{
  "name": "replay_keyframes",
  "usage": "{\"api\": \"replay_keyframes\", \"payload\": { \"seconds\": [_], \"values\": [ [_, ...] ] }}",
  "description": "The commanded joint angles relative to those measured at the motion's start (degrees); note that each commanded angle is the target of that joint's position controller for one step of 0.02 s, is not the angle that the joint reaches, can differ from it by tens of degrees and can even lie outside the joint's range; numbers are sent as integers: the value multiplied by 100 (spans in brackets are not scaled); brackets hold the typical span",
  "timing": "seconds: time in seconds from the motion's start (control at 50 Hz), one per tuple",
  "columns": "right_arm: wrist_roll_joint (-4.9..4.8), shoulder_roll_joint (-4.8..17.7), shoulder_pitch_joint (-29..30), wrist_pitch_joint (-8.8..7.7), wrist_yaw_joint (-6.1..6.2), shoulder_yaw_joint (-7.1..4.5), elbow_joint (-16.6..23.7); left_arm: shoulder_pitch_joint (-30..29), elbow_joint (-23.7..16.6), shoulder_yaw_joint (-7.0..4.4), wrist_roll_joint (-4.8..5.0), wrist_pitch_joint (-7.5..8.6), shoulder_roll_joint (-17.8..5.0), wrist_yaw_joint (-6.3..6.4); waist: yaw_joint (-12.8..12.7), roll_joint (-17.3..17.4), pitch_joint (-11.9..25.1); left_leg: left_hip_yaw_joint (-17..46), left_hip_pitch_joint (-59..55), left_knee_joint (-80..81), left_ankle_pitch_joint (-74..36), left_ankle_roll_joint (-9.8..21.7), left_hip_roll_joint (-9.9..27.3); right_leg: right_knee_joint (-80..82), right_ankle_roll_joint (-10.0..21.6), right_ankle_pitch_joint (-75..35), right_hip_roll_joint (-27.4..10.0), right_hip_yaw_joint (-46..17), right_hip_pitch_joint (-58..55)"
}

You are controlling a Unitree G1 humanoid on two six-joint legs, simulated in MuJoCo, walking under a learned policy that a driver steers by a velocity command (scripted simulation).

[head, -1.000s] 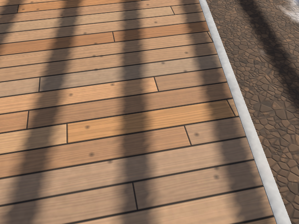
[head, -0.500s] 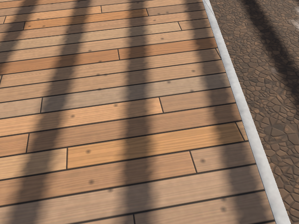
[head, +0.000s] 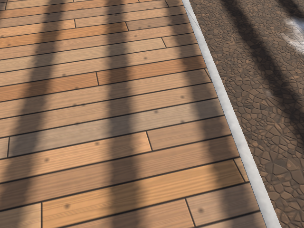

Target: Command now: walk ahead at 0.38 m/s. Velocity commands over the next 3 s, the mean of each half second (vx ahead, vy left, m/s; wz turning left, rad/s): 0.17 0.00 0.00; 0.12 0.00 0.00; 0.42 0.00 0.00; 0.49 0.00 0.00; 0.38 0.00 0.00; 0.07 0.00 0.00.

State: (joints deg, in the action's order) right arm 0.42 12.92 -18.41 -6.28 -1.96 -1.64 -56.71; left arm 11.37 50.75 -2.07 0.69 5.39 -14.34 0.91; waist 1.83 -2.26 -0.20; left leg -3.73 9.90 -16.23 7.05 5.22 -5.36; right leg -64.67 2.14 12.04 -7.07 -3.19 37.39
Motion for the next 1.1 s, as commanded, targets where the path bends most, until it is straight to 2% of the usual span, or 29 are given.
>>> {"api": "replay_keyframes", "payload": {
  "seconds": [0.02, 0.08, 0.14, 0.18, 0.22, 0.24, 0.26, 0.28, 0.3, 0.34, 0.38, 0.42, 0.48, 0.52, 0.54, 0.56, 0.62, 0.76, 0.78, 0.82, 0.86, 0.9, 0.92, 0.98, 1.0, 1.02, 1.04, 1.06, 1.1],
  "values": [
    [36, 731, 340, -90, 104, -96, 336, 285, -215, -58, -87, -27, -212, 49, -342, 400, -310, 889, 772, 912, -2009, 943, 1518, 989, -193, -816, -125, 79, -220],
    [-16, 850, 13, -1, 173, -98, 239, -316, -320, 7, -74, 1, -51, 10, -75, 485, -85, 454, 542, 570, -2642, 665, 1292, 2349, -231, -1624, 219, 344, -784],
    [-77, 888, -210, 103, 202, -95, 85, -667, -417, -1, -39, -35, -169, -41, 60, 621, 23, 619, -30, 230, -2457, 604, 1491, 2969, -208, -1665, 374, 259, -940],
    [-101, 853, -125, 159, 228, -92, 44, -691, -469, -44, -80, -16, -318, -79, -27, 694, 125, 802, -391, -200, -2458, 482, 1624, 3347, -54, -1363, 441, 175, -1089],
    [-134, 779, 4, 198, 257, -74, 54, -80, -230, -153, -161, 39, -543, -76, -319, 534, 419, 796, -499, -984, -2256, 225, 1346, 4083, 145, -1889, 596, 292, -1995],
    [-41, 694, -195, 170, 267, -37, 72, 388, -118, -255, -217, 65, -924, -39, -373, 160, 833, 582, -134, -1813, -1631, -10, 969, 3935, 350, -4095, 80, -130, -2981],
    [57, 94, -1050, 117, 224, 140, -101, 680, -67, -273, -249, -1, -1127, -22, -114, -899, 1556, 349, 1321, -3177, 1080, -337, 432, 3490, 1183, -5761, -1057, -1184, -4828],
    [-29, 88, -1250, 163, 215, 179, -235, 939, -1, -157, -192, -73, -644, -58, -278, -1250, 2091, 545, 1680, -4146, 3068, -533, 343, 3842, 1691, -5072, -1602, -2014, -4919],
    [-122, 556, -905, 260, 222, 59, -181, 733, -46, -94, -129, -103, -464, -111, -299, -785, 1765, 775, 1811, -4602, 3163, -566, 538, 4199, 1546, -3463, -1391, -2037, -4264],
    [-116, 603, -194, 490, 328, -22, -42, -186, -222, -47, -135, -127, -451, -111, -122, -191, 842, 736, 1907, -4536, 2598, -678, 849, 4701, 1158, -1532, -1023, -1542, -2895],
    [-53, 425, -159, 634, 429, -22, -54, -692, -270, -68, -222, -170, -521, -77, 101, -413, 495, 621, 1206, -3745, 2066, -758, 926, 5068, 925, -666, -597, -986, -1813],
    [-32, 252, -272, 655, 482, 6, -176, -605, -183, -59, -262, -206, -441, -39, 97, -512, 518, 452, 731, -3090, 1823, -762, 807, 5100, 931, -539, -381, -628, -1566],
    [-17, 225, -277, 676, 476, 4, -282, -555, -78, -49, -126, -258, -415, 15, 126, -455, 585, 303, 170, -1922, 838, -668, 717, 5036, 855, 477, -285, -541, -1529],
    [89, 296, -171, 695, 443, -8, -281, -360, 55, -18, -53, -299, -323, 30, 115, -324, 352, 301, -140, -1257, 401, -490, 724, 5036, 495, 1543, -94, -492, -1281],
    [134, 417, -139, 697, 440, -13, -233, -269, 113, -12, -62, -311, -302, 26, 51, -182, 120, 545, -65, -981, 516, -347, 968, 4926, 274, 1824, 29, -441, -1184],
    [55, 743, -31, 691, 450, -88, -263, -82, 130, -52, -73, -333, -321, 34, -206, 335, -171, 583, 506, -922, 1310, -186, 989, 4837, 108, 1616, 374, -115, -1346],
    [23, 454, 228, 526, 432, -55, -323, -58, 241, -62, -90, -368, -252, 108, -255, 833, -295, 690, 1412, -387, 1860, -302, 959, 4198, 51, 501, 559, 210, -2389],
    [-32, 344, 1, 394, 420, -41, -443, 27, 490, -76, -85, -388, -182, 75, -162, 428, -26, 563, 840, -678, 696, -366, 868, 3915, 112, -709, 547, 265, -2613],
    [-43, 340, -159, 408, 422, -46, -514, 119, 571, -71, -75, -399, -149, 74, -132, 428, 112, 536, 744, -638, 1182, -318, 835, 3836, 124, -195, 639, 369, -2653],
    [-112, 586, -251, 442, 432, -135, -503, 124, 622, -116, -14, -412, -225, 77, -84, 590, -199, 805, 831, -474, 2628, -12, 952, 3496, 166, 1432, 864, 589, -2155],
    [-176, 748, -514, 366, 427, -200, -479, -153, 516, -102, 21, -292, -121, 41, 76, 857, -623, 1725, 564, 58, 3475, 413, 1589, 2926, 196, 1606, 922, 681, -1264],
    [-209, 926, -537, 235, 414, -281, -474, -356, 412, -71, 49, -106, 9, -46, 86, 1203, -903, 2722, 176, 372, 3111, 825, 2383, 2323, 308, 965, 719, 588, -636],
    [-197, 844, -465, 181, 400, -274, -446, -351, 395, -80, 60, -32, -13, -88, 15, 1161, -892, 2728, 43, 284, 2555, 841, 2469, 2314, 377, 991, 617, 517, -568],
    [-248, 742, 87, 174, 320, -262, -257, 511, 732, -176, 122, 44, -111, -130, -527, 919, -583, 1681, 708, -307, 1483, 366, 1841, 3560, 461, 606, 801, 716, -2423],
    [-238, 716, 351, 162, 312, -253, -131, 1137, 947, -276, 87, 25, -321, -110, -777, 600, -402, 1175, 1252, -1063, 685, 130, 1445, 3790, 507, 365, 645, 316, -3335],
    [-222, 336, 440, 102, 310, -166, 33, 1887, 1114, -449, 98, 21, -892, -87, -951, -838, -172, 136, 2348, -2986, 517, -317, 612, 4626, 998, 755, -345, -1429, -4366],
    [-188, 200, 521, 6, 317, -123, 171, 2459, 1196, -434, 46, 62, -1013, -157, -1096, -1586, 121, 343, 3353, -4592, 2200, -407, 262, 5401, 1610, 655, -1401, -3506, -5009],
    [-269, 421, 568, -47, 274, -198, 184, 1987, 1095, -269, -43, 120, -601, -149, -755, -782, -109, 832, 3817, -5498, 2190, -234, 645, 5266, 1532, 570, -1526, -3348, -4815],
    [-293, 420, 576, -83, 208, -222, 135, 1198, 817, -157, -39, 155, -374, -191, -429, -115, -287, 809, 3840, -5490, 1105, 7, 1084, 5361, 1149, 156, -1078, -2080, -4303]
  ]
}}
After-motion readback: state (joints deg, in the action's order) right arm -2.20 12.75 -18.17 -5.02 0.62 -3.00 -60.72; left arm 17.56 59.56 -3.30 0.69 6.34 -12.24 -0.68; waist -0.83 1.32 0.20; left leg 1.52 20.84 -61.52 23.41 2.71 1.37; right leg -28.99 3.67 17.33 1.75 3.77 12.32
